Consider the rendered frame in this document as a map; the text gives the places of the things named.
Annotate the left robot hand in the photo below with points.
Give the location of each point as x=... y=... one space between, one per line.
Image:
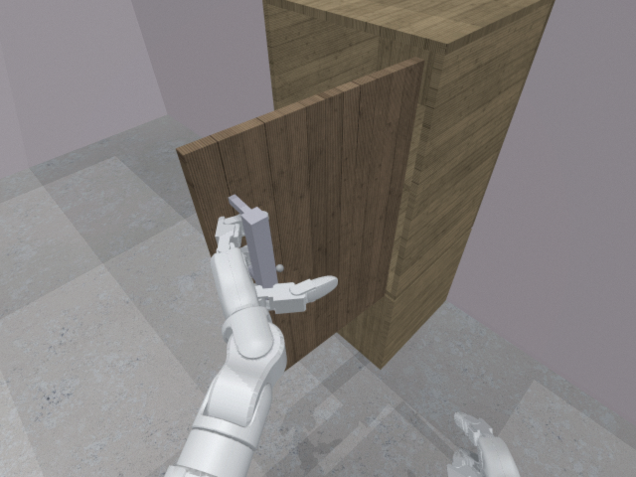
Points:
x=235 y=286

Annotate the handle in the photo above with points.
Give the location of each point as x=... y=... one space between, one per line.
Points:
x=258 y=238

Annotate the right robot hand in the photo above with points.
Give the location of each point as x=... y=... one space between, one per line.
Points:
x=494 y=458

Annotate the robot left forearm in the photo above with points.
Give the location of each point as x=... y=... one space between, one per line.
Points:
x=230 y=421

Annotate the cupboard door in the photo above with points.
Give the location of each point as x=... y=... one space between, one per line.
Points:
x=329 y=170

